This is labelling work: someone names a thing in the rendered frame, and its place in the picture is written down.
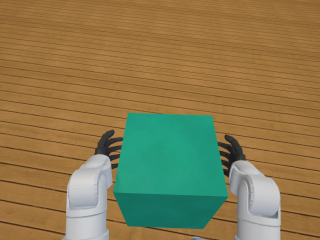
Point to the carton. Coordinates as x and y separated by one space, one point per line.
170 173

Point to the robot left forearm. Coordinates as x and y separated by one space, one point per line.
86 200

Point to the right robot hand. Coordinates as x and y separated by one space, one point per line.
236 153

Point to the left robot hand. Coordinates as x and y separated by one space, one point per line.
104 149

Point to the robot right forearm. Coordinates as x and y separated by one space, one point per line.
258 203

